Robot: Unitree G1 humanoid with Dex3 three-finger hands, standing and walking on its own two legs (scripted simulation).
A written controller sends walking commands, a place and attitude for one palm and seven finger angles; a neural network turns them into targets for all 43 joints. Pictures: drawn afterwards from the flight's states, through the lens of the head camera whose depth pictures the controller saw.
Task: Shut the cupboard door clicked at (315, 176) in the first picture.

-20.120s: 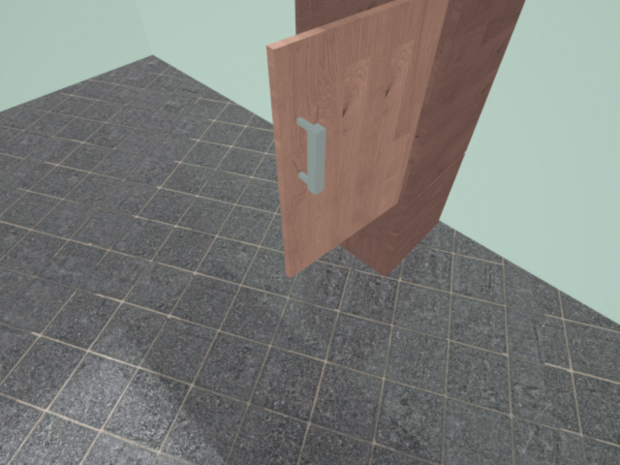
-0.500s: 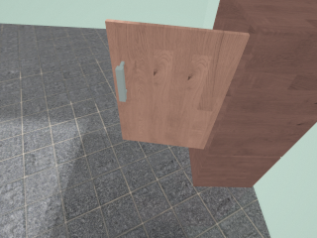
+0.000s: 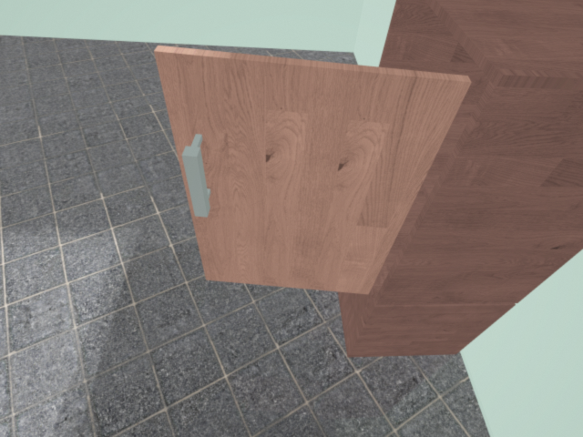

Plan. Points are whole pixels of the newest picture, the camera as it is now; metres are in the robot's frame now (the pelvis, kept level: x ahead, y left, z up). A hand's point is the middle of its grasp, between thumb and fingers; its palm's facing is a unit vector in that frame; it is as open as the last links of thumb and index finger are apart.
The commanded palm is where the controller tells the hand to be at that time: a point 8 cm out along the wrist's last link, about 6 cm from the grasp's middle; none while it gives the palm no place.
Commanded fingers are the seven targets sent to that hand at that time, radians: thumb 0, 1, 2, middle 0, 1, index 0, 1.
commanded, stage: come to a stop and stand still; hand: left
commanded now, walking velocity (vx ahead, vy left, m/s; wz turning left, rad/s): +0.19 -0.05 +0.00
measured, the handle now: (200, 176) +0.50 +0.19 +0.05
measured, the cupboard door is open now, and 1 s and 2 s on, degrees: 84 84 84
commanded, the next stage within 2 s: look again from close up in 1.90 s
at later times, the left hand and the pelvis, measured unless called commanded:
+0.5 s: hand (200, 431) +0.16 +0.14 -0.17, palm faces +0.08 -0.98 -0.18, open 7.2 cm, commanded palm none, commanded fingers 0.00 0.90 0.90 -0.20 -0.30 -0.20 -0.30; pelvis +0.05 -0.03 -0.01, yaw +4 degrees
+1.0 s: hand out of the picture -0.03 +0.17 -0.17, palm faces +0.06 -0.98 -0.16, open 7.4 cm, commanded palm none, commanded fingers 0.00 0.90 0.90 -0.20 -0.30 -0.20 -0.30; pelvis +0.01 +0.00 +0.00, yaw +1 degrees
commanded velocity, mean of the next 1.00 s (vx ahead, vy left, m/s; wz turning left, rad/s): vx -0.03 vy -0.01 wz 0.00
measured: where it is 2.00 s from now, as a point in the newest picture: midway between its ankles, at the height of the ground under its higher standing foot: outside the picture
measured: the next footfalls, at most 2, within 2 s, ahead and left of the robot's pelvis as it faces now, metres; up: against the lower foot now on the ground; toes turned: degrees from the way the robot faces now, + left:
right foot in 0.24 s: +0.20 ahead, -0.15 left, +0.00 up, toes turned -4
left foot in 0.60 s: +0.10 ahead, +0.10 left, +0.00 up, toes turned +5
